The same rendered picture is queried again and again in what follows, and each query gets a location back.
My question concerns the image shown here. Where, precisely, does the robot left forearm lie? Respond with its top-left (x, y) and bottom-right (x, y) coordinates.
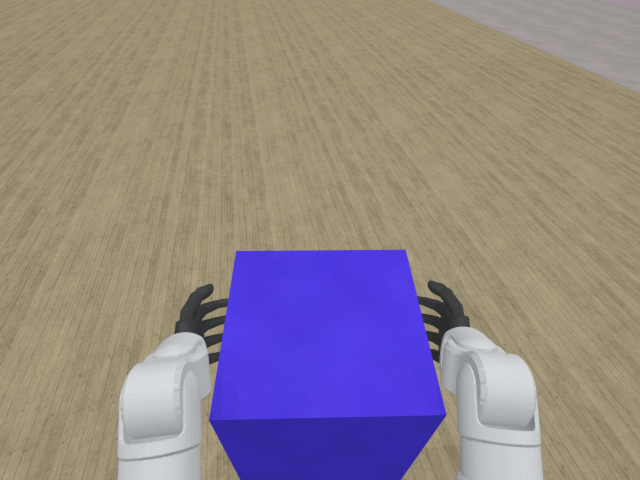
top-left (117, 332), bottom-right (212, 480)

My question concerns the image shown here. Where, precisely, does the carton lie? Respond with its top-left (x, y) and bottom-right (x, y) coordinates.
top-left (209, 250), bottom-right (446, 480)

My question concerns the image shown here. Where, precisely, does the robot left hand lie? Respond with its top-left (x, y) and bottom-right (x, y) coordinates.
top-left (174, 284), bottom-right (228, 365)

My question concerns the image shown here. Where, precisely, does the robot right forearm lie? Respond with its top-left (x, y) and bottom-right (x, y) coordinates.
top-left (440, 327), bottom-right (543, 480)

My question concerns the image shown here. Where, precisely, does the robot right hand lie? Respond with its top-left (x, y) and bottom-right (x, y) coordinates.
top-left (417, 281), bottom-right (470, 363)

